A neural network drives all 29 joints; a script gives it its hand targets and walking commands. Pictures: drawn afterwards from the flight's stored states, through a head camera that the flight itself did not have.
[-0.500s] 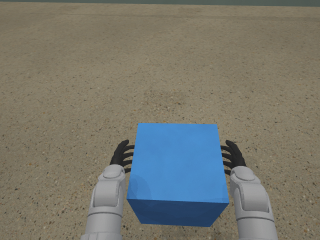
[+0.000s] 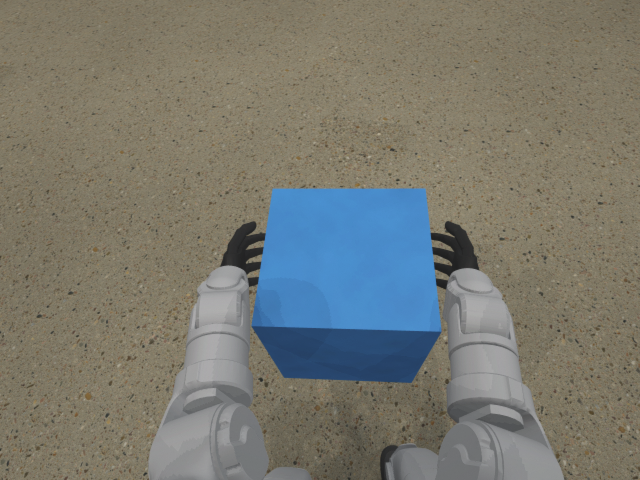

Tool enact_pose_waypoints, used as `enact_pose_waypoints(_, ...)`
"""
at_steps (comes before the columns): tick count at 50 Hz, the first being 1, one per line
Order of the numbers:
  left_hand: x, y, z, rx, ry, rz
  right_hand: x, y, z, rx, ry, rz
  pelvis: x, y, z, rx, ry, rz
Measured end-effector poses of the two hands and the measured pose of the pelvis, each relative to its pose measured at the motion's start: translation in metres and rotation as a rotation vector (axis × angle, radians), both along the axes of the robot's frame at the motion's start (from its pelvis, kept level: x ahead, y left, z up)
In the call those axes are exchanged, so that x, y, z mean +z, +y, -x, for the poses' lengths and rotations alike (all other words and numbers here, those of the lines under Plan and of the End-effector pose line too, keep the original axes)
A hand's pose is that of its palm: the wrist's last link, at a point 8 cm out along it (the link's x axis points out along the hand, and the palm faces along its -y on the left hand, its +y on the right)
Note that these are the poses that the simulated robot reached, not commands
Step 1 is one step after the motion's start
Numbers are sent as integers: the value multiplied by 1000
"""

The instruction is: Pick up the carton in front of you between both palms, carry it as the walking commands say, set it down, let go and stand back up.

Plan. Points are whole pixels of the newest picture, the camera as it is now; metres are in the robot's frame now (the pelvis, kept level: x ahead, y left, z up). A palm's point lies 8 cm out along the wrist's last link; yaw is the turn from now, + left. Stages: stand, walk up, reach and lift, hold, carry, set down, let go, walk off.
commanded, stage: set down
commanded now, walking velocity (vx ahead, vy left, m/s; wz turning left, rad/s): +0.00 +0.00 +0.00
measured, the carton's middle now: (347, 293) +0.37 +0.00 -0.07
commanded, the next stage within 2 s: none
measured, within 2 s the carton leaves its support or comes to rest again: neither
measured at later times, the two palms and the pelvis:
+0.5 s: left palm (275, 291) +0.43 +0.14 -0.18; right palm (439, 310) +0.39 -0.16 -0.19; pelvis -0.02 +0.01 -0.11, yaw +2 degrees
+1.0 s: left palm (302, 303) +0.48 +0.11 -0.33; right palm (438, 324) +0.42 -0.19 -0.34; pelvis -0.04 +0.02 -0.23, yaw +5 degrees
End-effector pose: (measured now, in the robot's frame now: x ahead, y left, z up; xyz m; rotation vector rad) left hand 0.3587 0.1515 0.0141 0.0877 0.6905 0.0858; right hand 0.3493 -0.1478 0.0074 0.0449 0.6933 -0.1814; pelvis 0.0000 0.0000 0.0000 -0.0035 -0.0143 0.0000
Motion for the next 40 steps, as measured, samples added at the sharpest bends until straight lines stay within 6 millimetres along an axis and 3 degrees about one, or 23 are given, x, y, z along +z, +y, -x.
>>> enact_pose_waypoints(7,-67,2,-17,-29,6,-25,-70,2,-11,3,5,19,-21,-5,13,8,200,-13)
enact_pose_waypoints(15,-151,-5,-39,-59,-28,17,-152,-3,-18,-60,-32,19,-61,0,23,13,456,-22)
enact_pose_waypoints(28,-209,-18,-80,-58,-24,67,-210,-15,-48,-111,-36,1,-122,16,18,19,700,-20)
enact_pose_waypoints(40,-287,-31,-101,-83,-5,65,-282,-28,-64,-124,-17,20,-176,18,24,34,846,-18)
